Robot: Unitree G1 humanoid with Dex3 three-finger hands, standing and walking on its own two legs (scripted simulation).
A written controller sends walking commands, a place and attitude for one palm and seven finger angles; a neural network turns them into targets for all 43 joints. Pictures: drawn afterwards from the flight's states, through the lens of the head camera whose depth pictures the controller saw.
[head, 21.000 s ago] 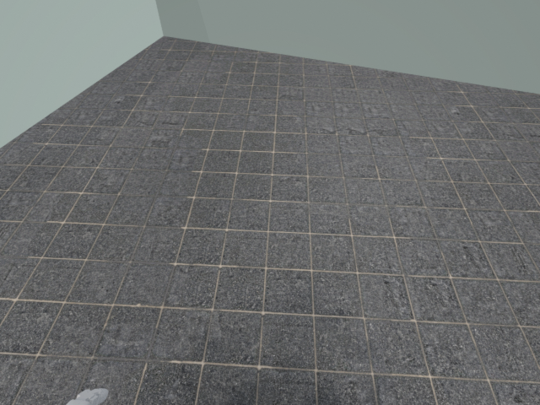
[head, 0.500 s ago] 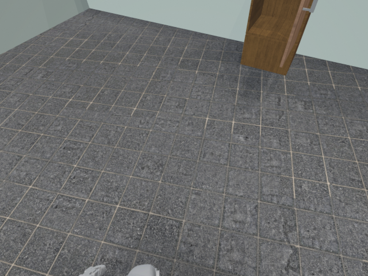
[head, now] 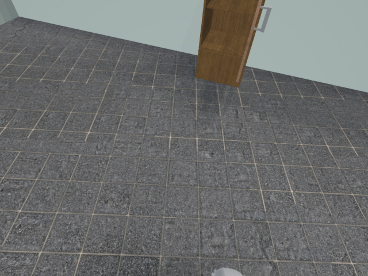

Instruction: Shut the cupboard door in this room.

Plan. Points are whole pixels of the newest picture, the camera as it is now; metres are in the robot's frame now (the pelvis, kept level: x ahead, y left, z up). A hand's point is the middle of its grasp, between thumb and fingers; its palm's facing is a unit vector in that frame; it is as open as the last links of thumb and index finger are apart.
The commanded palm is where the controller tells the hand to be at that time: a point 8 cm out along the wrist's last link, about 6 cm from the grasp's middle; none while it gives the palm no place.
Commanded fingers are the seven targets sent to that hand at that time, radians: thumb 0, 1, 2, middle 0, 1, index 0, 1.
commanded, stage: turn or walk to find it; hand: left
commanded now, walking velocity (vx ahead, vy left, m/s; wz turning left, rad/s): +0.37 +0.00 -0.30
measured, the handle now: (262, 19) +1.47 -0.35 -0.03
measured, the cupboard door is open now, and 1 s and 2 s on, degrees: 89 89 89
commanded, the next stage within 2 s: stand and wait in 0.42 s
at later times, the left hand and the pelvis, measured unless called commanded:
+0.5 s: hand (158, 211) +0.32 +0.09 -0.16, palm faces -0.10 -0.96 -0.24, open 7.1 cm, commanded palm none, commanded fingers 0.00 0.90 0.90 -0.20 -0.30 -0.20 -0.30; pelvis +0.21 -0.09 -0.01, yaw -8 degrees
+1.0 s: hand (163, 202) +0.35 +0.09 -0.18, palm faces -0.10 -0.98 -0.15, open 7.4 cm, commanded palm none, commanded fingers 0.00 0.90 0.90 -0.20 -0.30 -0.20 -0.30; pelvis +0.34 -0.07 -0.01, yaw -9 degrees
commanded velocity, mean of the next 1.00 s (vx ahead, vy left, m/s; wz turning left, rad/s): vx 0.23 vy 0.00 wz -0.07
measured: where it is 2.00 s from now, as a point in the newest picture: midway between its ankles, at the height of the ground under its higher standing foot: (201, 241)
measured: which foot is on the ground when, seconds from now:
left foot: down 0.00-0.28, up 0.30-0.72, down 0.74-1.00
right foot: up 0.00-0.26, down 0.28-0.78, up 0.80-1.00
